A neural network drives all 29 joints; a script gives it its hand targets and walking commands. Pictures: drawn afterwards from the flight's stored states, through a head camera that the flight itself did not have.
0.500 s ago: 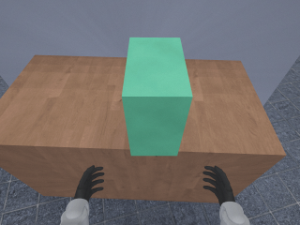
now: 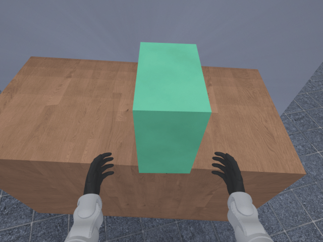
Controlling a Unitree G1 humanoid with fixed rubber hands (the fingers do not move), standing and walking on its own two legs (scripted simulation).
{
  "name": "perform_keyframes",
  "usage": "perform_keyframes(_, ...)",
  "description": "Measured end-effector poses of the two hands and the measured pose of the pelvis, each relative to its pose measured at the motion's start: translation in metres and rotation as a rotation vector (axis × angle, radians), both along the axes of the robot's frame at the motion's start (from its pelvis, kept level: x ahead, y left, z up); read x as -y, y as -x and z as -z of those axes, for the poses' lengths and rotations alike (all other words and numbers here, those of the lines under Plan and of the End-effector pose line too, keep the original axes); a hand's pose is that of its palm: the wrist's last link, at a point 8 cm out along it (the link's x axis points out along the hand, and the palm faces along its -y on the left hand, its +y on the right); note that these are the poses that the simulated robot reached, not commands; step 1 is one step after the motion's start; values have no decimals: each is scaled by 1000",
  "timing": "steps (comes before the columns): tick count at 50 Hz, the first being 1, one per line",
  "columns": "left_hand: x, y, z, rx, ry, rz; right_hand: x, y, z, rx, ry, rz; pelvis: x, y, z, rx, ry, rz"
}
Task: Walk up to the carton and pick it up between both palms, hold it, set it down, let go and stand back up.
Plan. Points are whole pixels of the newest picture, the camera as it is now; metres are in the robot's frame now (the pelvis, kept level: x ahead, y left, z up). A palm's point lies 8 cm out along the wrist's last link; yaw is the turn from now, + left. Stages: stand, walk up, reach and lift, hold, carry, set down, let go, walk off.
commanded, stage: reach and lift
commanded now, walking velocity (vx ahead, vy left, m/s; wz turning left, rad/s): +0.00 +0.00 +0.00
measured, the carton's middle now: (166, 111) +0.48 +0.02 +0.02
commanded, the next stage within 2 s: none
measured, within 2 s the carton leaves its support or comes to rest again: neither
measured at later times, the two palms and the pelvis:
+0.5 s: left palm (96, 148) +0.32 +0.19 +0.05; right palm (239, 152) +0.33 -0.17 +0.05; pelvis -0.01 +0.00 +0.01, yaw +0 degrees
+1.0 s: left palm (96, 115) +0.38 +0.19 +0.11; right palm (236, 116) +0.39 -0.15 +0.11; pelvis -0.02 -0.01 +0.00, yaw +2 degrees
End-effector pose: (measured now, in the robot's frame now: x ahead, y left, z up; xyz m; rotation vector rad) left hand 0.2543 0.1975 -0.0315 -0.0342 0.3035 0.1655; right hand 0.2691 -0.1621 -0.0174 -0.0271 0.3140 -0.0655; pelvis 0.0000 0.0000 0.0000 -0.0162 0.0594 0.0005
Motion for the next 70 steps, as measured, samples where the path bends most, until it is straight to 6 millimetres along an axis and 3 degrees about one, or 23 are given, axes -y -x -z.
perform_keyframes(7, -3, -9, -14, 44, -7, -2, -2, -14, -14, 31, -2, -4, -4, -1, -2, -9, 4, 5)
perform_keyframes(28, 12, -70, -96, 42, -51, 57, 2, -68, -79, 69, -23, 36, 3, 12, -6, 25, 2, -9)
perform_keyframes(41, 10, -92, -111, 2, -20, 30, -9, -95, -101, 55, -21, 53, 11, 18, -5, 12, -3, -23)
perform_keyframes(55, 8, -135, -155, 37, -34, 38, -11, -138, -143, 66, -14, 66, 6, 19, -4, -36, 4, -36)
perform_keyframes(70, 9, -165, -188, 30, -51, 41, -5, -165, -171, 58, -13, 64, 3, 19, -3, -91, 9, -43)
